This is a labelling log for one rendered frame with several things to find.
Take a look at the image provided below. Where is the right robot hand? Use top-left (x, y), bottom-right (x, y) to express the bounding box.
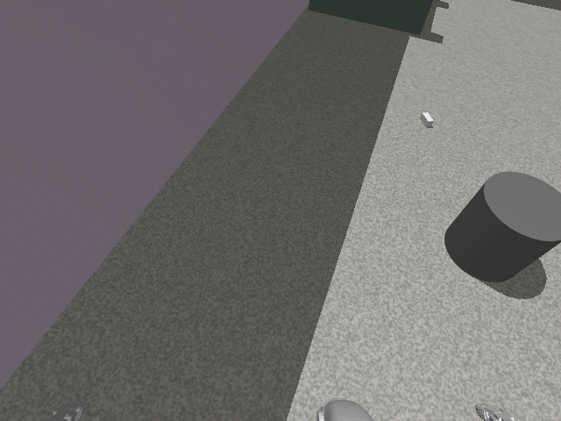
top-left (475, 403), bottom-right (515, 421)

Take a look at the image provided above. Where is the left robot hand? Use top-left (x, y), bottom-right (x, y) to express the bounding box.
top-left (43, 403), bottom-right (90, 421)

